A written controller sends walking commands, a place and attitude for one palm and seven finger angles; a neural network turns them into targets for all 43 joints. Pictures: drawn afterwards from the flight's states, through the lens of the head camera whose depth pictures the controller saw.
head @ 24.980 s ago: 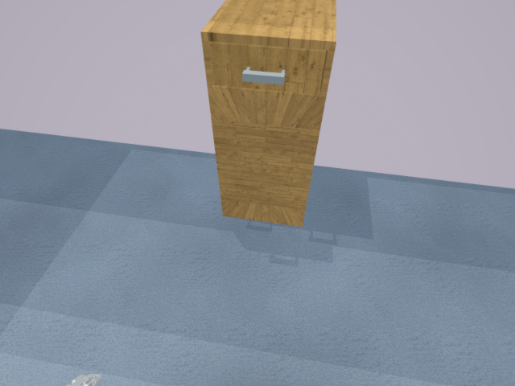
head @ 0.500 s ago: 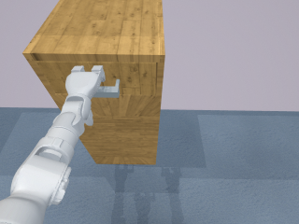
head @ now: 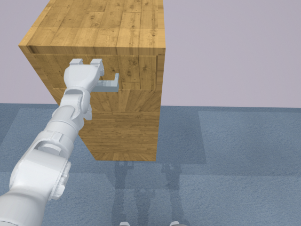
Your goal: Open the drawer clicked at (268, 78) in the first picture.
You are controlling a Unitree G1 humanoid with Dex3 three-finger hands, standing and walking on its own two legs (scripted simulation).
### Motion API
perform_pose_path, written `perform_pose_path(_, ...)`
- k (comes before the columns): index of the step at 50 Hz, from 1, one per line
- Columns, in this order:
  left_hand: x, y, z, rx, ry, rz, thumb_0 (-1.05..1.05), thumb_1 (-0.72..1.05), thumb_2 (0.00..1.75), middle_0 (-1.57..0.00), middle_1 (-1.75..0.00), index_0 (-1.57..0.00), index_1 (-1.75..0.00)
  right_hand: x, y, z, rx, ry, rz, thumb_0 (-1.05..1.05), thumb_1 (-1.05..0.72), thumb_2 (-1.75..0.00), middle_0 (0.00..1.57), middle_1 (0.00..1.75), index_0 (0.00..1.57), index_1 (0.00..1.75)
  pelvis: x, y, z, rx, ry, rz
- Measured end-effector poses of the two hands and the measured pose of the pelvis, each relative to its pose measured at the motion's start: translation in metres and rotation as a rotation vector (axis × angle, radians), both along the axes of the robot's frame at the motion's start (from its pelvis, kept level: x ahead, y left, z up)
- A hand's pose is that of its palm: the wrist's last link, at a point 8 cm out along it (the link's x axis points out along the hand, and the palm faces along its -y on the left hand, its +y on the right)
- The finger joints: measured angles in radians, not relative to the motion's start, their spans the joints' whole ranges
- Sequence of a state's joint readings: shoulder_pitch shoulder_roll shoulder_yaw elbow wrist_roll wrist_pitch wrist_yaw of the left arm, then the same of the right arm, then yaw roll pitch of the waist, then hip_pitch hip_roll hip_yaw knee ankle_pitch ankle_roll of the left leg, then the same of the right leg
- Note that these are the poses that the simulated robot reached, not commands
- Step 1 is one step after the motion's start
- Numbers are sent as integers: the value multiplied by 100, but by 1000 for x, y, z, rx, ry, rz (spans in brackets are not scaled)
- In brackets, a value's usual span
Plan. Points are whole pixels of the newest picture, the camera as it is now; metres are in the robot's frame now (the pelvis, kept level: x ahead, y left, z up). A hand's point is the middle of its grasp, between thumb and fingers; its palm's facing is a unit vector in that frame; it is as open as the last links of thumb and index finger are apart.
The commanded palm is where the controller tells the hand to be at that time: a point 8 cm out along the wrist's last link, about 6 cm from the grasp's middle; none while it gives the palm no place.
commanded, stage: lift the fingers back up to retry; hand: left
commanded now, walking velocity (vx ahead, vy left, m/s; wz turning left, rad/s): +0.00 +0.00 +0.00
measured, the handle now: (98, 80) +0.53 +0.15 +0.06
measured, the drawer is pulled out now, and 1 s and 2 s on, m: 0.00 0.00 0.00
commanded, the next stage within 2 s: re-aim the fingers above the handle in 0.80 s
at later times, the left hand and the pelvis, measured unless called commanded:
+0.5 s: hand (87, 83) +0.49 +0.16 +0.09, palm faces +0.01 -0.05 -1.00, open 13.6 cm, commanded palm +0.47 +0.17 +0.16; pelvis +0.02 +0.00 +0.01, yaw +0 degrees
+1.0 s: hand (85, 79) +0.48 +0.16 +0.12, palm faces -0.02 -0.04 -1.00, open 13.8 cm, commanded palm +0.46 +0.17 +0.18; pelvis +0.03 -0.01 +0.02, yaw +1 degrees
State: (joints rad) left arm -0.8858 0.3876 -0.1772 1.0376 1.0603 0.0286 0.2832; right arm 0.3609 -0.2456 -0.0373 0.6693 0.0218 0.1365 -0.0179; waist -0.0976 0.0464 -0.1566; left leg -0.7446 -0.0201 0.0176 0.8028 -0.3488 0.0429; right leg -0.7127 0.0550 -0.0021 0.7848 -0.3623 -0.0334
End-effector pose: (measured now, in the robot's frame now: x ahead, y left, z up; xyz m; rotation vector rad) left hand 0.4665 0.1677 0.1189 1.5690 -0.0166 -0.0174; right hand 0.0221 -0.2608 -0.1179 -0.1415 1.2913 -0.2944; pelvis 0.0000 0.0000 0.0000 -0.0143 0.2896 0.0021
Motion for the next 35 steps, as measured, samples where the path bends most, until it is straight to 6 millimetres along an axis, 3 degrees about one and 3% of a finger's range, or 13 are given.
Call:
perform_pose_path(18,2,-2,10,-35,13,-41,0,-49,30,-33,-124,-35,-122,14,4,5,6,-26,-13,1,-90,-90,20,30,20,30,12,3,8,1,-29,-8)
perform_pose_path(35,3,-1,54,-39,-15,-24,0,-49,30,-37,-122,-38,-123,77,7,14,43,-127,38,1,-90,-90,20,30,20,30,30,1,21,12,-92,-3)
